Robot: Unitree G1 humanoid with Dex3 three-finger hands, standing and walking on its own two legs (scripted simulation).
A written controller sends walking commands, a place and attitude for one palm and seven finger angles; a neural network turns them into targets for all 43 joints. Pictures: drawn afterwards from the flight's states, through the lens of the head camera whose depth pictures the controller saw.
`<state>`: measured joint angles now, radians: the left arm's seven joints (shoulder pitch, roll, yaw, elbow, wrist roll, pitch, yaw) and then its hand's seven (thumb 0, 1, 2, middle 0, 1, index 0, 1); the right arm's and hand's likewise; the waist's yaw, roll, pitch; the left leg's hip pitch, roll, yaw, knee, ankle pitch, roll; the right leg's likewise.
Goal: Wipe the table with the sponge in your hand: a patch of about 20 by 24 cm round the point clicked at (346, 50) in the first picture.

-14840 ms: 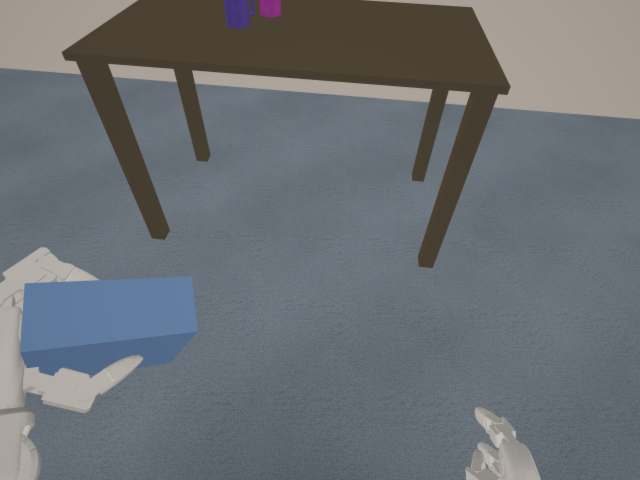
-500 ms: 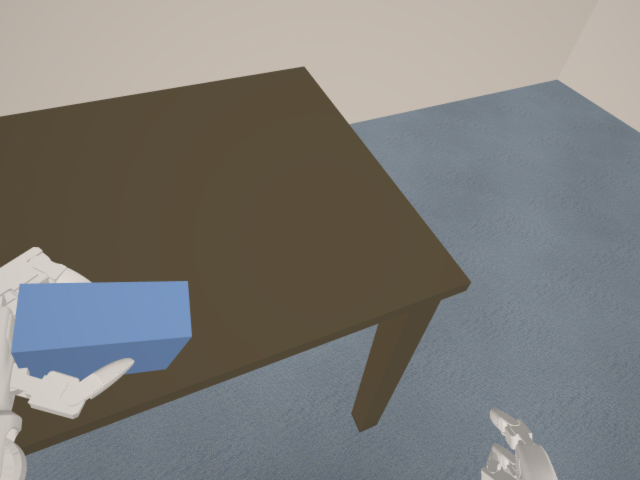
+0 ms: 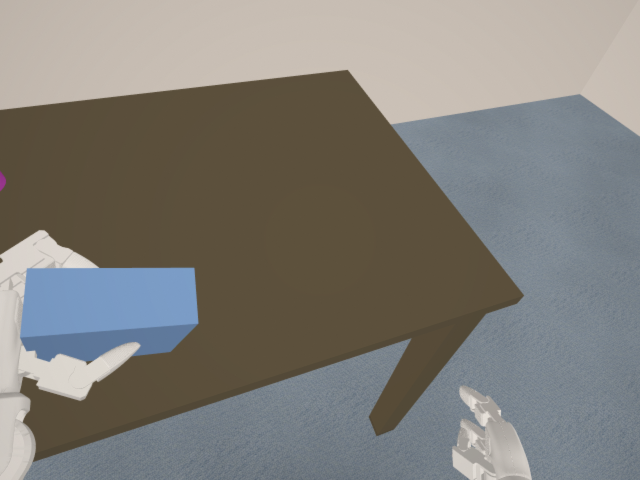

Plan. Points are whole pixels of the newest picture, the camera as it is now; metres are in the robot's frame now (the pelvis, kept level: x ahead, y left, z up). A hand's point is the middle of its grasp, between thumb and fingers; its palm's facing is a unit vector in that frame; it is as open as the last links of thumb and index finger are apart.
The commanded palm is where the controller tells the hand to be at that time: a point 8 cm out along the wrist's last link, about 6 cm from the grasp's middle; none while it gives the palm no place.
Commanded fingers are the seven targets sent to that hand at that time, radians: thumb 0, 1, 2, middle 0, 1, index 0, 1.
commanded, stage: come to a stop and stand still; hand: left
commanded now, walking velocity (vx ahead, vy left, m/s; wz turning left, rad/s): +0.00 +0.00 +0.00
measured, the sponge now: (137, 316) +0.23 +0.21 +0.13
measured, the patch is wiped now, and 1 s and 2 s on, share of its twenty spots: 0.00 0.00 0.00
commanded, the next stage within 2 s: look again from close up in 0.26 s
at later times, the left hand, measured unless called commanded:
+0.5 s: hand (20, 244) +0.24 +0.28 +0.22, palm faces +0.53 -0.70 -0.48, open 9.6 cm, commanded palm +0.15 +0.26 +0.17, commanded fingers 0.00 0.10 1.30 -1.20 -1.60 -1.20 -1.60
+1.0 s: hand (73, 338) +0.19 +0.23 +0.17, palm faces +0.48 -0.78 -0.41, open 9.6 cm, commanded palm +0.14 +0.25 +0.17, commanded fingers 0.00 0.10 1.30 -1.20 -1.60 -1.20 -1.60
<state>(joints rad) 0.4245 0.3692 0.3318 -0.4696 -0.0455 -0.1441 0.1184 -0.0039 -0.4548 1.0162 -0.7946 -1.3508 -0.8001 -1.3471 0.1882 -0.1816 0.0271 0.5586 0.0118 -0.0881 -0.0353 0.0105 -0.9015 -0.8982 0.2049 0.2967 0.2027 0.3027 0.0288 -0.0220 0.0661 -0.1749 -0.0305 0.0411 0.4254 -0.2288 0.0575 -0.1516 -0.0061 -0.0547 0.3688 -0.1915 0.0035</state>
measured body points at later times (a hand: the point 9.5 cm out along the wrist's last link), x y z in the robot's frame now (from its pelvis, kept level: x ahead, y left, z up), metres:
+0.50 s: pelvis +0.00 -0.02 -0.01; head +0.02 -0.01 +0.44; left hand +0.21 +0.31 +0.24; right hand +0.17 -0.23 -0.09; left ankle +0.00 +0.08 -0.74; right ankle +0.00 -0.12 -0.74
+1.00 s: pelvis -0.01 -0.04 -0.01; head +0.00 -0.05 +0.44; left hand +0.16 +0.27 +0.19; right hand +0.18 -0.27 -0.09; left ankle +0.00 +0.08 -0.74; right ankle +0.00 -0.12 -0.74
